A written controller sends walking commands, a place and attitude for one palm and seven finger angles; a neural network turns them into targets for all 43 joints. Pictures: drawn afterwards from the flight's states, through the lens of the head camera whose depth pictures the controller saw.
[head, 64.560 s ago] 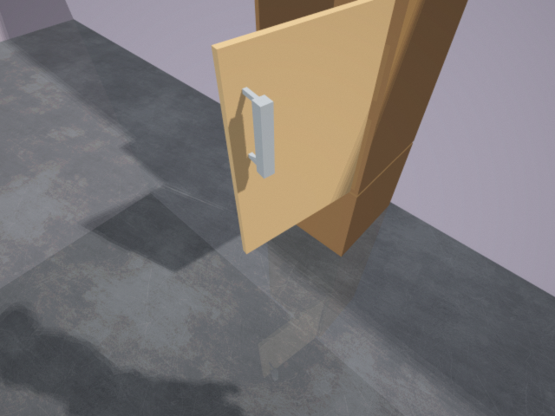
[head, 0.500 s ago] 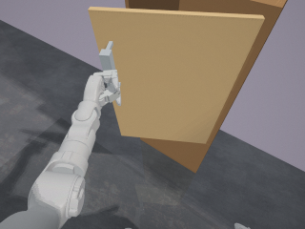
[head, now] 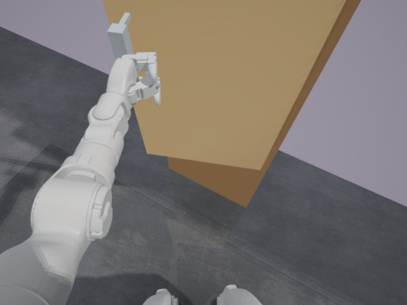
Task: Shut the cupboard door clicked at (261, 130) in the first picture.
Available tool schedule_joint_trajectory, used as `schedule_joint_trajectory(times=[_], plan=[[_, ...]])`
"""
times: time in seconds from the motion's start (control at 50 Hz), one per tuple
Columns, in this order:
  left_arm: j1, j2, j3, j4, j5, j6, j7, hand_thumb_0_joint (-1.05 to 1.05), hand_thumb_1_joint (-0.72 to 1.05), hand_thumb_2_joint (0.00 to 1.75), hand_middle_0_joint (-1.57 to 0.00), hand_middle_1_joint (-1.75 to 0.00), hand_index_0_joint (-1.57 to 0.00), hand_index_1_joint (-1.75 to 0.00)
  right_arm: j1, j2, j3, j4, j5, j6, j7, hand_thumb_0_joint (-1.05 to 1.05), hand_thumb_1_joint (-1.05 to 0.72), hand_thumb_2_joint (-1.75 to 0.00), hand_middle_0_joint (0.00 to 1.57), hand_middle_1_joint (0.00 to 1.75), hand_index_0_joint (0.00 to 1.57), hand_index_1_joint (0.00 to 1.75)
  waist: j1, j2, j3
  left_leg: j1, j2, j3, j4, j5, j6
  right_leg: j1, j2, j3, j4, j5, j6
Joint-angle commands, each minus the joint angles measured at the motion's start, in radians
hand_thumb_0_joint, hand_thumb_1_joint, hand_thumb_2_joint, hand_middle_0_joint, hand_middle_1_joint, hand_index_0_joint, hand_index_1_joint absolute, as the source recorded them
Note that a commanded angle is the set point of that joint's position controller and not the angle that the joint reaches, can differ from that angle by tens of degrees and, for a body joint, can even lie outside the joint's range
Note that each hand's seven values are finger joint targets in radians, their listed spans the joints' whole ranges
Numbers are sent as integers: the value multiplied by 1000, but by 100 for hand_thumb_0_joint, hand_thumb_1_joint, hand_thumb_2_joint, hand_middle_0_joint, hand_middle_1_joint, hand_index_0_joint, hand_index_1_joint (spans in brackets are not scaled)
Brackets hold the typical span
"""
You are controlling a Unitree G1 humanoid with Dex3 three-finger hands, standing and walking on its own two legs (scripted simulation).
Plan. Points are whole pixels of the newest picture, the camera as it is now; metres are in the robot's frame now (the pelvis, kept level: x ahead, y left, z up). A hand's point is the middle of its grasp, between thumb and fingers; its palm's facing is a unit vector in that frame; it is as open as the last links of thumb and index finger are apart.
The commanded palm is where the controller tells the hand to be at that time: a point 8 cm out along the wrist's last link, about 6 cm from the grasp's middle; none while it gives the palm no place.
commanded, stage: push the door shut along its arc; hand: left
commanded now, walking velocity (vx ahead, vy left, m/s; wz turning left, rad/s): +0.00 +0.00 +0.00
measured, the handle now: (131, 60) +0.59 +0.10 +0.12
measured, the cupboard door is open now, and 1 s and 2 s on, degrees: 20 11 11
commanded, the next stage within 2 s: pull the fist back off the door in 0.78 s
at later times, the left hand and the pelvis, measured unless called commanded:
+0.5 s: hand (177, 63) +0.56 +0.01 +0.13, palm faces -0.40 -0.92 +0.01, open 3.1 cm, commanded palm +0.57 +0.06 +0.13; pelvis +0.01 -0.01 -0.01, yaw -1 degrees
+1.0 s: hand (187, 51) +0.59 -0.02 +0.14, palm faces -0.18 -0.98 +0.11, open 2.9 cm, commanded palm +0.58 +0.02 +0.13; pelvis +0.02 -0.02 -0.02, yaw +0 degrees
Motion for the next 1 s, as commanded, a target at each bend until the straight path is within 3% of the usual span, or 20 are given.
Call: schedule_joint_trajectory(times=[0.0,0.08,0.12,0.18,0.2,0.22,0.24,0.3,0.4,0.46,0.5,0.58,0.7,0.72,0.74,0.82,0.86,0.88,0.9,0.98], plan=[[-638,151,25,-198,25,-66,4,0,90,90,-130,-150,-130,-150,136,-165,-58,-62,-3,-26,-2,0,-90,-90,20,30,20,30,-81,24,-402,348,30,-117,-81,169,-19,-42,14,34,-97,158,0],[-662,210,63,-151,45,-64,-1,0,90,90,-130,-150,-130,-150,164,-174,-60,-63,-10,-15,4,0,-90,-90,20,30,20,30,-93,11,-424,311,29,-111,-55,180,-14,-39,16,39,-85,174,4],[-678,258,94,-159,51,-66,-17,0,90,90,-130,-150,-130,-150,185,-180,-63,-68,-12,-9,1,0,-90,-90,20,30,20,30,-89,22,-476,309,25,-108,-38,227,-11,-9,18,43,-68,225,2],[-683,182,33,-154,51,-55,-50,0,90,90,-130,-150,-130,-150,186,-172,-67,-69,-13,2,6,0,-90,-90,20,30,20,30,-96,60,-499,353,30,-111,-21,278,-17,-46,21,37,-62,258,2],[-715,199,40,-167,50,-53,-55,0,90,90,-130,-150,-130,-150,197,-178,-69,-64,-14,5,5,0,-90,-90,20,30,20,30,-108,63,-506,360,36,-116,-14,282,-18,-64,21,35,-58,257,3],[-724,174,22,-151,44,-47,-62,0,90,90,-130,-150,-130,-150,204,-175,-68,-62,-13,6,3,0,-90,-90,20,30,20,30,-113,76,-493,369,32,-119,-11,302,-16,-80,24,31,-56,257,1],[-736,200,43,-149,43,-39,-63,0,90,90,-130,-150,-130,-150,210,-181,-69,-56,-16,10,3,0,-90,-90,20,30,20,30,-115,40,-491,359,34,-120,-8,297,-15,-74,26,30,-60,259,3],[-751,207,47,-148,34,-21,-81,0,90,90,-130,-150,-130,-150,217,-183,-71,-57,-15,16,0,0,-90,-90,20,30,20,30,-123,33,-503,332,30,-110,-5,285,-9,-52,27,35,-64,275,6],[-823,199,36,-143,34,-5,-88,0,90,90,-130,-150,-130,-150,229,-180,-68,-40,-21,17,-5,0,-90,-90,20,30,20,30,-145,65,-491,324,27,-109,10,295,-5,-79,27,35,-59,281,6],[-807,270,96,-137,36,-7,-90,0,90,90,-130,-150,-130,-150,236,-182,-66,-48,-28,19,-4,0,-90,-90,20,30,20,30,-120,83,-552,325,21,-106,21,357,-6,-35,28,38,-37,336,1],[-786,294,116,-80,47,11,-88,0,90,90,-130,-150,-130,-150,241,-183,-64,-49,-30,26,-5,0,-90,-90,20,30,20,30,-130,42,-513,254,19,-92,29,326,0,-18,26,45,-39,343,7],[-751,348,150,-67,85,19,-78,0,90,90,-130,-150,-130,-150,252,-182,-63,-74,-35,44,-2,0,-90,-90,20,30,20,30,-114,25,-538,194,13,-77,42,343,2,38,24,51,-20,405,7],[-812,308,111,-131,84,16,-113,0,90,90,-130,-150,-130,-150,257,-183,-77,-80,-34,56,-3,0,-90,-90,20,30,20,30,-130,31,-597,226,10,-66,61,373,5,48,28,61,-17,466,13],[-847,294,99,-141,80,15,-117,0,90,90,-130,-150,-130,-150,266,-182,-77,-75,-33,58,-8,0,-90,-90,20,30,20,30,-145,33,-600,241,9,-69,62,389,10,41,29,56,-15,474,12],[-835,252,70,-110,82,30,-122,0,90,90,-130,-150,-130,-150,254,-179,-76,-68,-32,61,-7,0,-90,-90,20,30,20,30,-147,32,-572,248,8,-70,61,372,9,12,32,52,-25,450,13],[-924,246,57,-121,67,45,-138,0,90,90,-130,-150,-130,-150,267,-181,-76,-43,-33,55,-18,0,-90,-90,20,30,20,30,-176,57,-565,253,4,-66,71,367,15,-5,31,56,-31,453,16],[-946,209,34,-91,64,56,-142,0,90,90,-130,-150,-130,-150,255,-179,-72,-24,-37,49,-22,0,-90,-90,20,30,20,30,-190,72,-538,261,8,-75,80,349,14,-61,32,49,-30,409,18],[-928,245,238,-81,9,75,65,0,90,90,-130,-150,-130,-150,287,-136,-56,-42,-38,36,3,0,-90,-90,20,30,20,30,-131,116,-571,213,28,-83,77,337,-11,-24,22,59,-41,395,14],[-852,177,199,-30,38,89,171,0,90,90,-130,-150,-130,-150,291,-136,-55,-44,-51,33,26,0,-90,-90,20,30,20,30,-134,97,-553,190,28,-86,60,323,-20,-24,22,51,-35,376,17],[-810,34,182,-121,101,25,421,0,90,90,-130,-150,-130,-150,296,-128,-74,-51,-99,27,91,0,-90,-90,20,30,20,30,-122,88,-600,236,30,-89,86,408,-30,-72,21,29,-8,396,22]])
